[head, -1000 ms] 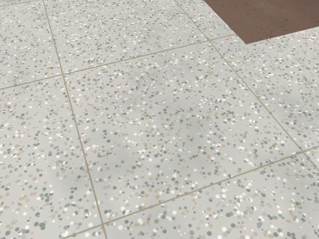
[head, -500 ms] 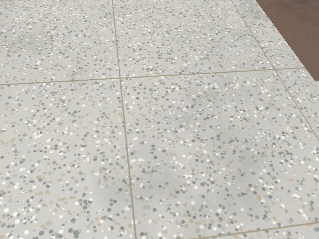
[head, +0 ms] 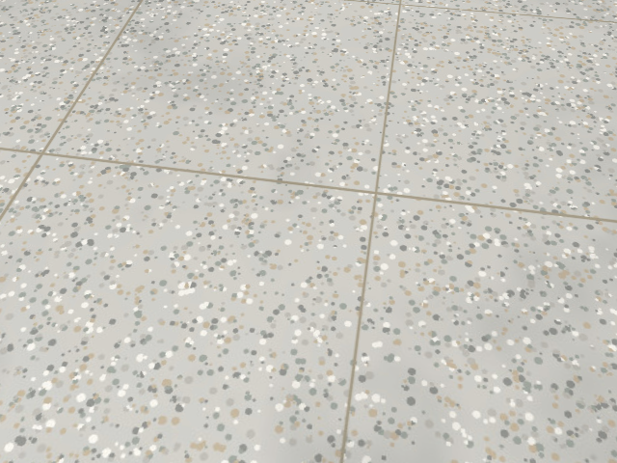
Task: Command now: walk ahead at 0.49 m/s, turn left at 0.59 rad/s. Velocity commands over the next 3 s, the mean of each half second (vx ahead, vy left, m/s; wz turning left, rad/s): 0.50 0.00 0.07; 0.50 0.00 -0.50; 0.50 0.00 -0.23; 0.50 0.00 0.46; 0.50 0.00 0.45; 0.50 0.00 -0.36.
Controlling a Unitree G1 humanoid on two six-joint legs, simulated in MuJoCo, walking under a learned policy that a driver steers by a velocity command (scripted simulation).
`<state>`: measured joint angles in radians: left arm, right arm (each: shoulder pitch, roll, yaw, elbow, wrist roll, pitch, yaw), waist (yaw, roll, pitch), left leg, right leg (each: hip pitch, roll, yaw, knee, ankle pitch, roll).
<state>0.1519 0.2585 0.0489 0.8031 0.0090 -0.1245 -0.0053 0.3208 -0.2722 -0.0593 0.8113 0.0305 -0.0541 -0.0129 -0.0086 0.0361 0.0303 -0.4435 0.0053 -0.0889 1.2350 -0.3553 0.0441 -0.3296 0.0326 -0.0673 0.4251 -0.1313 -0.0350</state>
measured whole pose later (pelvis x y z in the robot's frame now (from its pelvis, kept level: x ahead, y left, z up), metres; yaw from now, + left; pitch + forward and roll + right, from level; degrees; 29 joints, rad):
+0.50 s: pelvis +0.26 +0.08 +0.00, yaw -1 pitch +2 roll +0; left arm 0.30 0.29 0.05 0.90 -0.04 -0.07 -0.01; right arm 0.21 -0.24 -0.05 0.73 -0.01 -0.10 0.02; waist 0.01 -0.04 0.01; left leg -0.32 0.02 0.09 0.48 -0.19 0.03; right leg -0.48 -0.06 0.04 1.18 -0.35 -0.02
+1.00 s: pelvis +0.51 -0.01 -0.01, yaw -19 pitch +2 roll +1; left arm 0.17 0.28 0.08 0.74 -0.02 -0.05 -0.05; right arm 0.24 -0.28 -0.06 0.80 0.02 -0.11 -0.01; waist -0.01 0.00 0.06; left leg -0.35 0.07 -0.01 1.23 -0.43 -0.01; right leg -0.43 0.07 -0.03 0.59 -0.20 -0.10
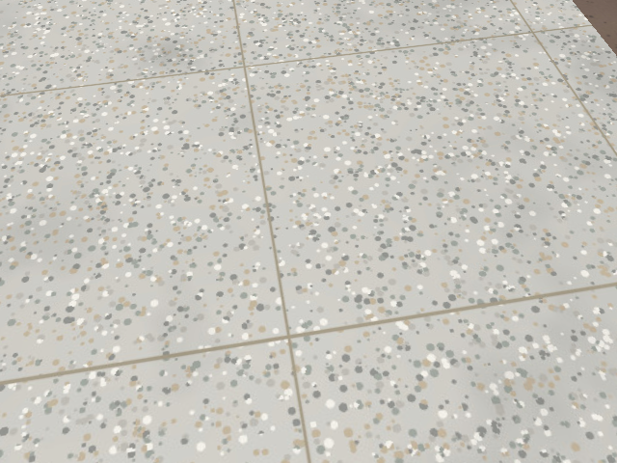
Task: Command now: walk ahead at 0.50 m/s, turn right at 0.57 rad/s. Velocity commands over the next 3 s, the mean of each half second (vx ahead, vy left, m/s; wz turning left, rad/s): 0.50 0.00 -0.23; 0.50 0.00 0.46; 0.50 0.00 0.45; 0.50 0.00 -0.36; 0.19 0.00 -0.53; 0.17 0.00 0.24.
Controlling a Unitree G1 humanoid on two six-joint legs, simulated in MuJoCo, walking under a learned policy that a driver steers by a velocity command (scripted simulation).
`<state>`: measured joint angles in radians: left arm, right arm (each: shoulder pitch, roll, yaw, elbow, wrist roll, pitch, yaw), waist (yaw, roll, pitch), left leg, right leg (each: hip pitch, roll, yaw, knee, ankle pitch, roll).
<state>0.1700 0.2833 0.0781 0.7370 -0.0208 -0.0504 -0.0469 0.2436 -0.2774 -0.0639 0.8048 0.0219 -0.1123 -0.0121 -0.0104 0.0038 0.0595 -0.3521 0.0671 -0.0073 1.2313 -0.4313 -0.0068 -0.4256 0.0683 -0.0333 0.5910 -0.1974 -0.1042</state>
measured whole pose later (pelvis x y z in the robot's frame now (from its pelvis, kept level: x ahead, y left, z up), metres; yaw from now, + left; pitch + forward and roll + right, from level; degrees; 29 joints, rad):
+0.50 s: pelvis +0.30 +0.04 +0.00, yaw -5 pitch +2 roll +0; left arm 0.32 0.28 0.05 0.78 -0.01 -0.07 0.00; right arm 0.14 -0.28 -0.05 0.71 0.01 -0.11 0.04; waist 0.02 -0.01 0.02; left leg -0.43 -0.08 0.02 0.54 -0.15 0.08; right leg -0.27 0.06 0.08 1.09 -0.44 -0.04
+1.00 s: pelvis +0.58 +0.00 +0.01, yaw +12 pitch +2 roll -1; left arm 0.10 0.25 0.05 0.65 0.00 -0.12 -0.01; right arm 0.37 -0.29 -0.06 0.75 0.03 -0.03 -0.01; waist -0.05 0.03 0.00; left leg -0.33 -0.07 -0.14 1.08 -0.47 0.03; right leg -0.38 0.05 0.01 0.50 -0.17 -0.02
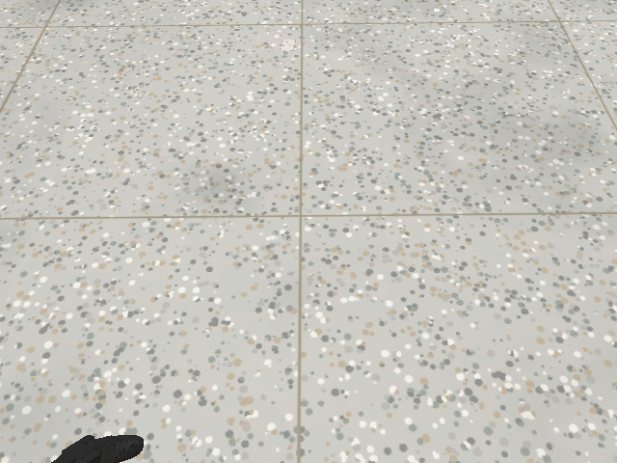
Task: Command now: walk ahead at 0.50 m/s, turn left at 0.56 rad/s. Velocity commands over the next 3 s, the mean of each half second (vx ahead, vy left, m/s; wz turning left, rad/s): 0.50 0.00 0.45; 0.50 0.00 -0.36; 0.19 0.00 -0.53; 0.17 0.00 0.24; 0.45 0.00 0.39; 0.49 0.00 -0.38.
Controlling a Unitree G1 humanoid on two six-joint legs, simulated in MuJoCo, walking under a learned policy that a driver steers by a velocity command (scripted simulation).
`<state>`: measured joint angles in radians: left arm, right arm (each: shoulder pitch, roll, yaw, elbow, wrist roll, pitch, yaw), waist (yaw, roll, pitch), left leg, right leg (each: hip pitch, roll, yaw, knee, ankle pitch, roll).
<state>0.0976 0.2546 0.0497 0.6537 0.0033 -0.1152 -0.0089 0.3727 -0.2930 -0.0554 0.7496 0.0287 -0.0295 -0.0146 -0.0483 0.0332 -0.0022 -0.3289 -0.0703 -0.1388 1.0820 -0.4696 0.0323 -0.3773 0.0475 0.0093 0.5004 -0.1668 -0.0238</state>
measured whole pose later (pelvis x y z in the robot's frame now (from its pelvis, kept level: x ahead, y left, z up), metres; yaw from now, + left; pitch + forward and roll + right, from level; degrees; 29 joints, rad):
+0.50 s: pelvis +0.25 +0.08 -0.01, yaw +13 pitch +2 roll -1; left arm 0.34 0.30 0.05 0.87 -0.04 -0.08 -0.02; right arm 0.10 -0.27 -0.04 0.60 0.00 -0.05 0.03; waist 0.05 0.00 0.05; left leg -0.46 -0.01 0.05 0.62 -0.20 0.07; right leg -0.25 -0.05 0.00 1.11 -0.49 0.00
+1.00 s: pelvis +0.53 +0.08 -0.02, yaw -1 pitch +2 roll +1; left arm 0.09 0.28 0.06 0.69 -0.02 -0.04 -0.05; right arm 0.31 -0.29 -0.07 0.83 0.01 -0.04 -0.02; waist -0.03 -0.01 0.05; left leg -0.04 0.08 0.19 0.78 -0.47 -0.03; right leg -0.52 0.02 -0.06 0.65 -0.15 -0.11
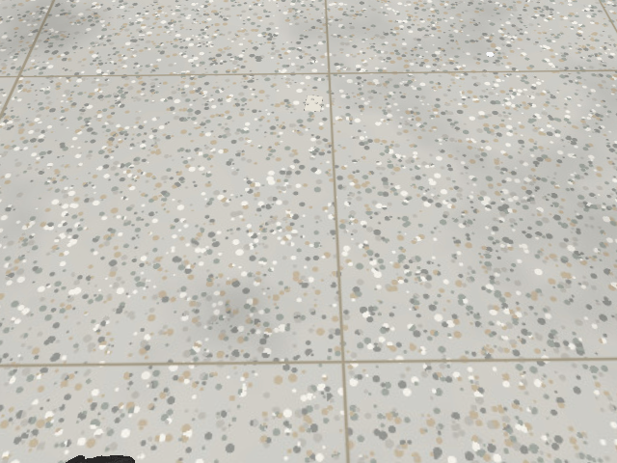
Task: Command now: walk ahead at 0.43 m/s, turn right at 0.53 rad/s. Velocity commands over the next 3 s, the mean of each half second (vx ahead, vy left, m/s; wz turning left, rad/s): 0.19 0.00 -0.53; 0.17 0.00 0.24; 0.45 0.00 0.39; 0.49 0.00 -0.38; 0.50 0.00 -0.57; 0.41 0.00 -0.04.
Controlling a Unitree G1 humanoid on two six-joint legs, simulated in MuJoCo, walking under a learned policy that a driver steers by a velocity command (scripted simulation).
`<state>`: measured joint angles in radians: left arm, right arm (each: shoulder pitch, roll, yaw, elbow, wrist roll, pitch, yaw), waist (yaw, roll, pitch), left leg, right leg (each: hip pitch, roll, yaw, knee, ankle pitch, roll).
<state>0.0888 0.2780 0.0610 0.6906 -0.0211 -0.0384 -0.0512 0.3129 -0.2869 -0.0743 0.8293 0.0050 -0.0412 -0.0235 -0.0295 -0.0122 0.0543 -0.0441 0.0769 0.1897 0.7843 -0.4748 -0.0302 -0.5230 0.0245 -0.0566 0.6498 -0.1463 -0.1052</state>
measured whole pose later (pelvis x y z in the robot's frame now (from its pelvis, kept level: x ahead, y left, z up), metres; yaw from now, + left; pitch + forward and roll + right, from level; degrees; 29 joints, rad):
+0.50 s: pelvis +0.20 +0.02 +0.02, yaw -18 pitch +2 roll +0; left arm 0.18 0.32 0.07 0.68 -0.01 0.03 0.03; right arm 0.11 -0.26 -0.04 0.70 -0.03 -0.06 -0.01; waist 0.02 -0.03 0.02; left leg -0.43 -0.04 -0.04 0.52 -0.14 0.02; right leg -0.38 0.14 0.18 0.98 -0.58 0.02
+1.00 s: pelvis +0.27 +0.01 +0.03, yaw -6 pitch +2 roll +0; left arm 0.35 0.27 0.07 0.78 0.00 -0.05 0.03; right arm 0.18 -0.32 -0.08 0.69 0.02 -0.01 0.03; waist 0.06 0.03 -0.02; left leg -0.59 0.04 -0.02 0.86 -0.22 -0.03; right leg -0.04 -0.04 -0.06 0.30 -0.29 0.03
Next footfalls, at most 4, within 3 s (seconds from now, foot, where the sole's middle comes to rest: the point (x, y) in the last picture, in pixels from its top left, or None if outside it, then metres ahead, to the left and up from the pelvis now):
0.42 left None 0.35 0.09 -0.75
0.74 right None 0.21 -0.12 -0.75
1.14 left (245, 459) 0.45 0.15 -0.75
1.66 right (325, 308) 0.79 -0.03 -0.75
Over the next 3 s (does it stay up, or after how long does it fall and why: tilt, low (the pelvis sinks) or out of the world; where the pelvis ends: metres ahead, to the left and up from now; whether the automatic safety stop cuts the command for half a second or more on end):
stays up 1.27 -0.13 0.03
